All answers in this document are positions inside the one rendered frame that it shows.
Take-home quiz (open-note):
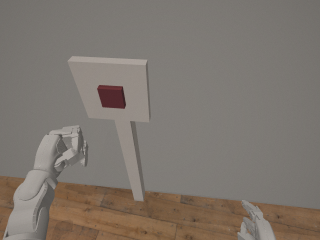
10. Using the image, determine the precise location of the left robot hand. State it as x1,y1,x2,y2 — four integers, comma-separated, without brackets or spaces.
33,125,89,178

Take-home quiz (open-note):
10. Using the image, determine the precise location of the right robot hand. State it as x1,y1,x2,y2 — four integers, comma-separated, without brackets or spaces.
237,200,277,240

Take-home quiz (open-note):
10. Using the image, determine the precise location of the robot left forearm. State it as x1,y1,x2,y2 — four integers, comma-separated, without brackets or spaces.
2,169,58,240

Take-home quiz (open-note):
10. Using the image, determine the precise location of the button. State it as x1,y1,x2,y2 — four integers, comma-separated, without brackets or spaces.
97,85,126,109

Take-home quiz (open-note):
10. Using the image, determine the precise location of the panel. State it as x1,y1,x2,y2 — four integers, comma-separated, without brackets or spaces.
67,56,151,202

